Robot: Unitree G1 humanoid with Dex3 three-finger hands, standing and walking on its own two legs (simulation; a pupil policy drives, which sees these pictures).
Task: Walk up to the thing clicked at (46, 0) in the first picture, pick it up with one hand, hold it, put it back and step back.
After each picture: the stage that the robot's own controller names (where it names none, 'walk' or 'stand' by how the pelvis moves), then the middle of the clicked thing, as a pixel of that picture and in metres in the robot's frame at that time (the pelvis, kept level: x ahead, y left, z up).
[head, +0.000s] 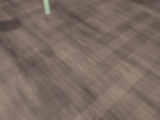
stand; (46, 5) +2.19 +0.56 -0.65
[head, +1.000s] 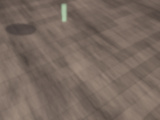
walk; (64, 12) +2.08 +0.26 -0.64
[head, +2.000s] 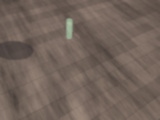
walk; (69, 29) +1.48 +0.17 -0.64
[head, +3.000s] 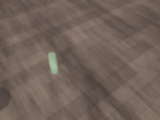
walk; (53, 63) +0.99 +0.27 -0.64
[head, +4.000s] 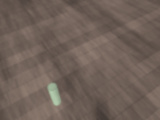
walk; (54, 94) +0.65 +0.27 -0.62
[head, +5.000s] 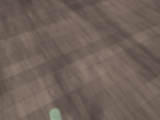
walk; (56, 119) +0.43 +0.19 -0.63
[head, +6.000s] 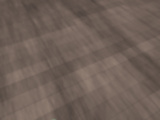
stand; out of the picture +0.38 +0.20 -0.65
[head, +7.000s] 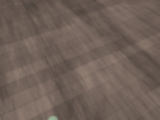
stand; out of the picture +0.40 +0.21 -0.65
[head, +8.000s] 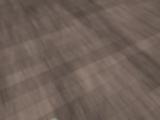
stand; out of the picture +0.39 +0.21 -0.66
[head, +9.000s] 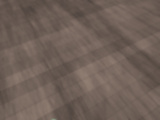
stand; out of the picture +0.39 +0.22 -0.66
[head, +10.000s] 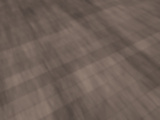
stand; out of the picture +0.39 +0.23 -0.66
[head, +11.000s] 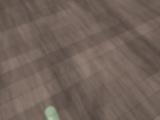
go down; (52, 116) +0.40 +0.22 -0.64
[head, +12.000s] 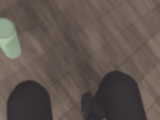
go down; (8, 41) +0.49 +0.23 -0.24
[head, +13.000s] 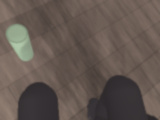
close in; (22, 45) +0.49 +0.21 -0.25
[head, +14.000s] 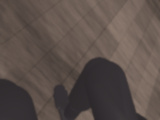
close in; out of the picture +0.49 +0.26 -0.17
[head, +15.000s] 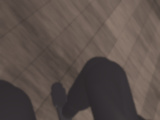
lift; out of the picture +0.47 +0.26 -0.17
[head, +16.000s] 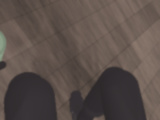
lift; out of the picture +0.38 +0.25 -0.14
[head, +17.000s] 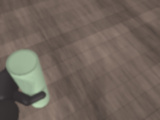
lift; (33, 84) +0.32 +0.17 +0.05
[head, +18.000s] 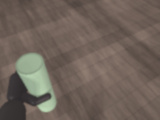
hold; (40, 87) +0.32 +0.15 +0.05
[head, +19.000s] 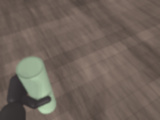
hold; (40, 89) +0.31 +0.16 +0.04
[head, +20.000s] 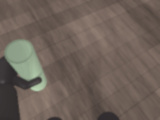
crouch; (30, 70) +0.38 +0.17 -0.02
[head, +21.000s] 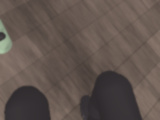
lower; out of the picture +0.50 +0.22 -0.06
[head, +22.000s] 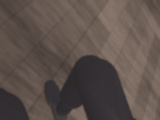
lower; out of the picture +0.49 +0.26 -0.18
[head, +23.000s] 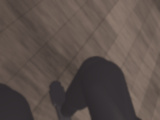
lower; out of the picture +0.47 +0.26 -0.18
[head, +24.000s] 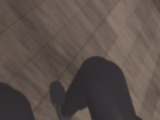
lower; out of the picture +0.47 +0.26 -0.18
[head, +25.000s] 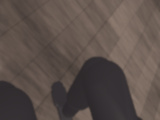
lower; out of the picture +0.46 +0.26 -0.18
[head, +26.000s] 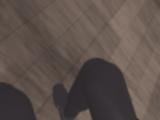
open; out of the picture +0.47 +0.23 -0.18
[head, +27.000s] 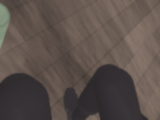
stand; out of the picture +0.47 +0.22 -0.19
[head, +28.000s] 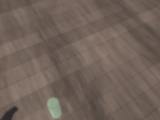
stand; (54, 108) +0.41 +0.16 -0.54
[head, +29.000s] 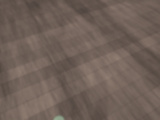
stand; out of the picture +0.41 +0.16 -0.60
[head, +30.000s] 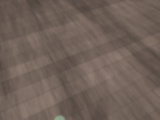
stand; out of the picture +0.40 +0.15 -0.60
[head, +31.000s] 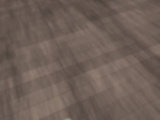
stand; out of the picture +0.42 +0.14 -0.65
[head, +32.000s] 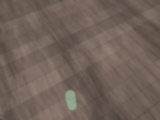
walk; (71, 100) +0.47 +0.10 -0.63
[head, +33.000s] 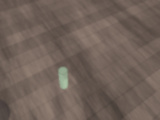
walk; (63, 78) +0.68 +0.13 -0.63
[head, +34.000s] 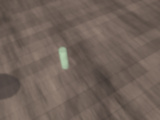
stand; (63, 58) +1.00 +0.25 -0.63
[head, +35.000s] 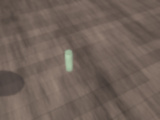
stand; (68, 61) +1.03 +0.15 -0.65
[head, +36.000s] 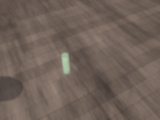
stand; (65, 63) +1.05 +0.19 -0.66
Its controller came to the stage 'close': yes
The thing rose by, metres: 0.69
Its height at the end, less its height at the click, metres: +0.00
